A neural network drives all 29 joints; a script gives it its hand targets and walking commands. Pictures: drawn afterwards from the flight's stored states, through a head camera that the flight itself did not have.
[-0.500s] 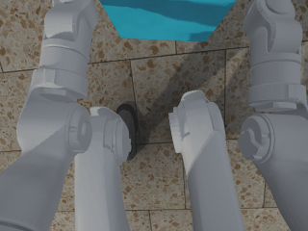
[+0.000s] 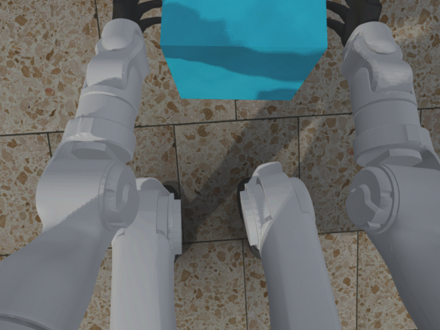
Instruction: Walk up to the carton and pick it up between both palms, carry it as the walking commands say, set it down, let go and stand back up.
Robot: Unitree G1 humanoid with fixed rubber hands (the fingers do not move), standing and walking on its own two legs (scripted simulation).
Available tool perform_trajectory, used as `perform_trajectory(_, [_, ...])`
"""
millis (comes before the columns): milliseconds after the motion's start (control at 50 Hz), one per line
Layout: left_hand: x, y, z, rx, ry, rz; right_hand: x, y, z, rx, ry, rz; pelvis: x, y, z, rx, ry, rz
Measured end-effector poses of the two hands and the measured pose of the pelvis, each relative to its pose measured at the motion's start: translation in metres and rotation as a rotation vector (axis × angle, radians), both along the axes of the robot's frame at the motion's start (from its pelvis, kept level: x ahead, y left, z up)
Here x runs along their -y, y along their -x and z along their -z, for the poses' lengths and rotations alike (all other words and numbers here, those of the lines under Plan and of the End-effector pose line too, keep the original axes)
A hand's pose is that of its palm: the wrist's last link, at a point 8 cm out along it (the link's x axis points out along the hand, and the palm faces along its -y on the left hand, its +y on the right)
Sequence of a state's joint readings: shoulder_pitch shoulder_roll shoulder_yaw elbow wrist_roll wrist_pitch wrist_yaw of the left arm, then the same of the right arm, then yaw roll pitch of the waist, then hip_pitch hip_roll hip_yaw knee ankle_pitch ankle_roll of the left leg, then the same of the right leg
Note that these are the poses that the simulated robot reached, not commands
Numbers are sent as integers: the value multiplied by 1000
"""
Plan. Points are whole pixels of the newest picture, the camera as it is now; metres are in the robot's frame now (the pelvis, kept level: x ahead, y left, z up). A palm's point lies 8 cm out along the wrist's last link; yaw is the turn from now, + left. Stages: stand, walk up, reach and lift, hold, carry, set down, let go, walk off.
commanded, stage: set down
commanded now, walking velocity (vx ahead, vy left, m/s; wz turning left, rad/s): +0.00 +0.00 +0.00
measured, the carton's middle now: (239, 8) +0.59 -0.10 -0.25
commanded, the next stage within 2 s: none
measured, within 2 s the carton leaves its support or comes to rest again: rests again in 1.42 s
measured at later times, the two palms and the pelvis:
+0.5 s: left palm (129, 23) +0.55 +0.07 -0.14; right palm (356, 35) +0.49 -0.25 -0.14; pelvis +0.00 +0.01 +0.00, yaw +0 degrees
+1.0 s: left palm (128, 25) +0.55 +0.07 -0.15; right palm (354, 39) +0.49 -0.25 -0.14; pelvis -0.01 +0.01 +0.00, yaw -1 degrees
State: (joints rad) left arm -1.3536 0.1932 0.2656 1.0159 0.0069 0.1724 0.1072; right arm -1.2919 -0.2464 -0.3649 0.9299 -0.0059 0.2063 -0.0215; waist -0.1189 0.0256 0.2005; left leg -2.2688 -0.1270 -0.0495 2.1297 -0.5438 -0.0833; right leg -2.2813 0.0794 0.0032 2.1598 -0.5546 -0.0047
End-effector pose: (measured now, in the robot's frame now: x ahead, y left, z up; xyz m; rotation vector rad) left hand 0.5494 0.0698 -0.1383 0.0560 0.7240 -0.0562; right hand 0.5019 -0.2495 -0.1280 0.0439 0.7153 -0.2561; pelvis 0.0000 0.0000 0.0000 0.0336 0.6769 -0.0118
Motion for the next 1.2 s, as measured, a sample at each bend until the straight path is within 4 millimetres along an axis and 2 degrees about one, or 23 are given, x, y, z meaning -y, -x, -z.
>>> perform_trajectory(120, [1,-2,0,1,2,16,1,9,10,-9,-13,18,-5,1,0,-4,13,-7])
perform_trajectory(320, [-1,-3,1,7,1,32,1,9,10,-14,-26,-3,-11,1,1,3,25,-13])
perform_trajectory(720, [-2,0,4,6,-7,46,3,12,14,-11,-45,-26,-5,5,2,24,15,-13])
perform_trajectory(940, [-3,-1,6,1,4,66,2,13,15,-14,-34,-29,-8,8,5,57,25,-8])
perform_trajectory(1080, [-5,2,11,-20,-4,79,2,18,20,-27,-49,-20,-13,8,5,61,31,-10])
perform_trajectory(1200, [-7,8,23,-45,6,79,0,24,27,-61,-25,-42,-15,7,5,67,33,-7])
